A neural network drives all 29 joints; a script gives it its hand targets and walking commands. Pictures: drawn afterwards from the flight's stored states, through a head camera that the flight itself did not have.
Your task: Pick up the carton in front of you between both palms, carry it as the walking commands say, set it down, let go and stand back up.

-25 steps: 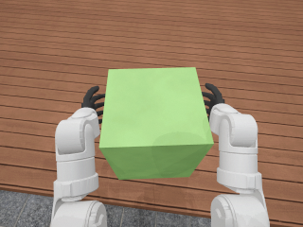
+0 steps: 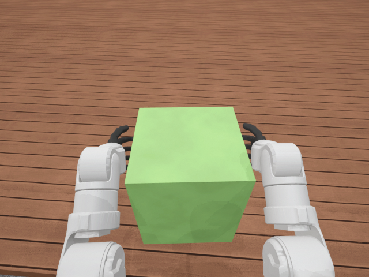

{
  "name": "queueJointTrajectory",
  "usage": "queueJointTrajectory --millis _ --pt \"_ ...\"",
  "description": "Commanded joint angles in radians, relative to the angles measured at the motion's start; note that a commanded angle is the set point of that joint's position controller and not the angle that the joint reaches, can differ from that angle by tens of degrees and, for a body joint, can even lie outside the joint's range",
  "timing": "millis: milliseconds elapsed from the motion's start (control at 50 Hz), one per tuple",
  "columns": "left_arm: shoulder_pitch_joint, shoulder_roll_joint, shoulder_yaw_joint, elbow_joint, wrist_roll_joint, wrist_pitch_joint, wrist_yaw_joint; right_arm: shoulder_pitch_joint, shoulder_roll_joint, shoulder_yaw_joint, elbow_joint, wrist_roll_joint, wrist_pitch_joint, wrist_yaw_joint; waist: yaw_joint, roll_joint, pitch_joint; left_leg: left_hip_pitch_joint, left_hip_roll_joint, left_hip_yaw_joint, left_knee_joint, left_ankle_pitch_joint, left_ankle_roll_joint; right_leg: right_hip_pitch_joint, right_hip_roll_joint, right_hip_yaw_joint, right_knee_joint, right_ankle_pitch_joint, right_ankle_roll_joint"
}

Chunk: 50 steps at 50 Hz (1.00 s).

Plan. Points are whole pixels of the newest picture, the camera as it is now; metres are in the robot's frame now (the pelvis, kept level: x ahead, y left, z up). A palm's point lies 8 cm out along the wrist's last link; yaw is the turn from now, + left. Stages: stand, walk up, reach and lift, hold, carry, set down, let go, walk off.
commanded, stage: carry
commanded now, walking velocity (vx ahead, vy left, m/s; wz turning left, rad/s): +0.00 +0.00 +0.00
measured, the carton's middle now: (187, 177) +0.34 -0.01 +0.05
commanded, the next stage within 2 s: none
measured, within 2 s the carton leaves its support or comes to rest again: neither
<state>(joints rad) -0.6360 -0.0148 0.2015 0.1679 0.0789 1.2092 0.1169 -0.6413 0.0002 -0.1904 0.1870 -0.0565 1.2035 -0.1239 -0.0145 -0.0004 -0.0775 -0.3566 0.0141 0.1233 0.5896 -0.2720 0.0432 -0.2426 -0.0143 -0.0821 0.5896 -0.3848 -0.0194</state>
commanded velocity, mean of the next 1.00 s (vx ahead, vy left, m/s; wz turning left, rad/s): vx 0.38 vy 0.00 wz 0.00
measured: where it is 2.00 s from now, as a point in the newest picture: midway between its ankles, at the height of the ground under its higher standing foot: (192, 190)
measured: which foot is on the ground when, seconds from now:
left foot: down 0.00-0.92, up 0.94-1.00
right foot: down 0.00-0.54, up 0.56-0.90, down 0.92-1.00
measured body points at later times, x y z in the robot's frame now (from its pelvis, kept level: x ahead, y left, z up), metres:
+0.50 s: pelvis +0.00 +0.00 +0.00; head -0.03 +0.00 +0.45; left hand +0.36 +0.15 +0.16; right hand +0.36 -0.15 +0.16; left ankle +0.02 +0.09 -0.73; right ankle -0.05 -0.10 -0.73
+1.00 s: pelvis +0.16 -0.04 +0.00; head +0.20 -0.05 +0.45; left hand +0.55 +0.12 +0.15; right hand +0.57 -0.19 +0.14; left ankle +0.06 +0.08 -0.62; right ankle +0.11 -0.11 -0.73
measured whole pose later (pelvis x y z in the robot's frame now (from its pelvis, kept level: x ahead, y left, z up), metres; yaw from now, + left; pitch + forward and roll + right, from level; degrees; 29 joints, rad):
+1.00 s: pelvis +0.16 -0.04 +0.00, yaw +1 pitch +6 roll +0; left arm -0.85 -0.02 0.28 0.13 0.08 1.30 0.14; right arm -0.87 -0.05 -0.27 0.15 -0.03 1.32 -0.15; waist 0.03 0.03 -0.02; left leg -0.55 0.03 0.02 1.29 -0.45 0.04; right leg -0.31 0.03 -0.12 0.57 -0.38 -0.08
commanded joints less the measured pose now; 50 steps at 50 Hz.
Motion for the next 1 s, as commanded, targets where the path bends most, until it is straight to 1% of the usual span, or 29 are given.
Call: queueJointTrajectory --millis 0,240,280,340,380,420,440,480,500,520,540,560,580,600,620,640,680,700,760,800,820,840,860,880,900,920,940,960,980 --pt "-0.706 -1.078 -0.591 -0.097 -0.415 -0.021 -0.235 -0.734 1.126 0.602 -0.115 0.435 -0.024 0.251 0.014 -0.008 -0.372 0.190 0.137 -0.123 -0.043 0.372 0.022 0.079 -0.133 0.089 -0.061 0.427 -0.019" --pt "-0.727 -1.093 -0.582 -0.079 -0.434 -0.015 -0.243 -0.730 1.117 0.573 -0.101 0.413 -0.017 0.238 0.014 -0.004 -0.354 0.194 0.138 -0.124 -0.084 0.278 0.018 0.040 -0.130 0.100 -0.101 0.314 -0.028" --pt "-0.752 -1.094 -0.587 -0.096 -0.441 -0.015 -0.243 -0.760 1.116 0.578 -0.120 0.419 -0.018 0.237 0.012 -0.014 -0.343 0.184 0.134 -0.118 -0.114 0.137 0.016 0.027 -0.132 0.103 -0.142 0.172 -0.031" --pt "-0.806 -1.074 -0.597 -0.151 -0.455 -0.006 -0.231 -0.833 1.103 0.593 -0.172 0.443 -0.007 0.228 0.021 -0.046 -0.289 0.109 0.084 -0.095 -0.094 -0.178 0.023 -0.003 -0.136 0.159 -0.231 -0.181 -0.074" --pt "-0.848 -1.040 -0.601 -0.184 -0.463 0.008 -0.218 -0.870 1.079 0.599 -0.198 0.459 0.010 0.220 0.033 -0.089 -0.246 0.012 0.040 -0.052 -0.004 -0.220 0.019 0.015 -0.179 0.250 -0.288 -0.298 -0.114" --pt "-0.877 -0.989 -0.586 -0.198 -0.469 0.028 -0.204 -0.893 1.034 0.581 -0.207 0.470 0.031 0.213 0.045 -0.124 -0.227 -0.074 0.007 -0.001 0.081 -0.155 0.016 0.067 -0.243 0.313 -0.292 -0.266 -0.159" --pt "-0.855 -0.975 -0.575 -0.180 -0.467 0.044 -0.197 -0.873 1.026 0.574 -0.185 0.473 0.049 0.209 0.045 -0.127 -0.240 -0.072 0.004 -0.001 0.062 -0.137 0.019 0.082 -0.254 0.305 -0.267 -0.204 -0.169" --pt "-0.853 -0.946 -0.554 -0.170 -0.462 0.072 -0.190 -0.853 0.993 0.546 -0.150 0.466 0.075 0.207 0.029 -0.098 -0.285 0.057 -0.007 0.011 -0.037 -0.104 0.029 0.048 -0.212 0.202 -0.178 -0.016 -0.136" --pt "-0.855 -0.943 -0.544 -0.157 -0.459 0.085 -0.190 -0.850 0.983 0.529 -0.127 0.458 0.085 0.207 0.016 -0.055 -0.306 0.160 0.011 -0.026 -0.071 -0.083 0.039 -0.012 -0.167 0.130 -0.109 0.019 -0.099" --pt "-0.861 -0.949 -0.536 -0.139 -0.457 0.097 -0.191 -0.839 0.973 0.509 -0.098 0.449 0.093 0.207 -0.005 0.043 -0.308 0.263 0.094 -0.182 -0.140 -0.078 0.077 -0.129 -0.092 0.042 0.049 0.043 -0.049" --pt "-0.869 -0.950 -0.521 -0.113 -0.453 0.110 -0.193 -0.812 0.966 0.483 -0.062 0.438 0.100 0.207 -0.033 0.186 -0.325 0.401 0.231 -0.407 -0.203 0.020 0.154 -0.303 -0.015 -0.038 0.243 -0.031 -0.009" --pt "-0.886 -0.953 -0.507 -0.083 -0.453 0.119 -0.196 -0.811 0.959 0.462 -0.051 0.429 0.104 0.205 -0.058 0.275 -0.316 0.511 0.331 -0.566 -0.218 0.142 0.231 -0.484 0.022 -0.037 0.345 -0.195 -0.005" --pt "-0.903 -0.970 -0.497 -0.054 -0.450 0.121 -0.199 -0.836 0.963 0.453 -0.061 0.429 0.108 0.205 -0.071 0.225 -0.296 0.551 0.372 -0.611 -0.211 0.258 0.269 -0.595 0.009 0.016 0.467 -0.266 -0.022" --pt "-0.900 -0.989 -0.482 -0.022 -0.443 0.121 -0.201 -0.870 0.984 0.457 -0.069 0.434 0.109 0.206 -0.075 0.155 -0.316 0.564 0.373 -0.596 -0.199 0.278 0.276 -0.637 -0.012 0.042 0.548 -0.246 -0.032" --pt "-0.892 -1.009 -0.470 0.001 -0.438 0.120 -0.204 -0.910 1.009 0.465 -0.090 0.443 0.107 0.209 -0.067 0.105 -0.328 0.559 0.354 -0.550 -0.195 0.227 0.254 -0.659 -0.031 0.052 0.584 -0.207 -0.037" --pt "-0.897 -1.025 -0.463 0.005 -0.434 0.118 -0.205 -0.963 1.034 0.478 -0.124 0.459 0.103 0.211 -0.059 0.082 -0.333 0.533 0.328 -0.494 -0.198 0.171 0.224 -0.654 -0.043 0.053 0.588 -0.168 -0.036" --pt "-0.933 -1.046 -0.459 -0.022 -0.433 0.115 -0.201 -1.059 1.067 0.502 -0.194 0.489 0.099 0.214 -0.051 0.092 -0.325 0.456 0.281 -0.397 -0.221 0.101 0.196 -0.620 -0.044 0.028 0.572 -0.086 -0.024" --pt "-0.942 -1.046 -0.457 -0.033 -0.433 0.117 -0.197 -1.081 1.071 0.504 -0.209 0.497 0.100 0.213 -0.048 0.127 -0.328 0.405 0.262 -0.353 -0.229 0.092 0.200 -0.583 -0.041 0.012 0.590 -0.064 -0.025" --pt "-0.920 -1.025 -0.448 -0.047 -0.411 0.123 -0.183 -1.050 1.080 0.505 -0.194 0.497 0.108 0.211 -0.042 0.141 -0.330 0.354 0.244 -0.289 -0.216 0.134 0.199 -0.543 -0.059 0.024 0.502 0.026 -0.028" --pt "-0.898 -1.014 -0.442 -0.040 -0.393 0.124 -0.182 -1.021 1.083 0.509 -0.171 0.491 0.109 0.211 -0.047 0.125 -0.330 0.369 0.251 -0.268 -0.196 0.233 0.192 -0.523 -0.060 0.024 0.391 0.072 -0.037" --pt "-0.914 -1.013 -0.445 -0.043 -0.386 0.121 -0.180 -1.049 1.091 0.518 -0.180 0.493 0.111 0.214 -0.054 0.094 -0.321 0.480 0.224 -0.231 -0.154 0.374 0.171 -0.578 -0.030 -0.003 0.342 0.054 -0.037" --pt "-0.911 -1.010 -0.445 -0.044 -0.384 0.120 -0.178 -1.068 1.107 0.526 -0.178 0.496 0.112 0.215 -0.064 0.088 -0.335 0.557 0.187 -0.189 -0.046 0.661 0.136 -0.546 0.020 -0.050 0.199 0.023 -0.041" --pt "-0.891 -1.015 -0.447 -0.037 -0.384 0.118 -0.177 -1.075 1.112 0.525 -0.175 0.497 0.114 0.215 -0.031 0.075 -0.379 0.552 0.130 -0.105 0.108 0.951 0.082 -0.376 0.066 -0.103 -0.014 0.095 -0.043" --pt "-0.876 -1.012 -0.444 -0.039 -0.381 0.117 -0.180 -1.015 1.106 0.525 -0.146 0.498 0.110 0.213 0.048 0.115 -0.478 0.469 0.114 -0.069 0.298 0.972 0.051 -0.053 0.066 -0.102 -0.267 0.330 -0.039" --pt "-0.846 -1.004 -0.442 -0.039 -0.370 0.110 -0.181 -1.040 1.100 0.532 -0.164 0.495 0.104 0.213 0.136 -0.003 -0.485 0.157 0.062 -0.041 0.510 0.714 0.017 0.328 -0.005 -0.038 -0.332 0.521 -0.034" --pt "-0.838 -0.995 -0.436 -0.034 -0.387 0.111 -0.189 -0.963 1.105 0.521 -0.119 0.475 0.101 0.212 0.070 -0.182 -0.395 -0.319 0.020 -0.047 0.662 -0.178 0.013 0.645 -0.197 0.166 -0.118 1.147 -0.019" --pt "-0.828 -0.964 -0.434 -0.041 -0.377 0.104 -0.189 -0.936 1.122 0.500 -0.084 0.451 0.104 0.208 0.096 -0.315 -0.522 -0.588 -0.038 -0.068 0.845 -0.283 -0.004 0.918 -0.328 0.380 0.034 1.560 -0.175" --pt "-0.871 -0.997 -0.458 -0.100 -0.387 0.097 -0.194 -0.940 1.106 0.487 -0.111 0.427 0.095 0.204 0.124 -0.228 -0.556 -0.662 -0.026 -0.092 0.977 -0.218 0.008 0.885 -0.336 0.434 -0.018 1.313 -0.243" --pt "-0.944 -1.028 -0.484 -0.183 -0.416 0.092 -0.200 -0.978 1.113 0.498 -0.151 0.420 0.091 0.199 0.133 -0.148 -0.474 -0.743 -0.019 -0.106 1.073 -0.208 0.015 0.798 -0.323 0.431 -0.073 1.058 -0.255"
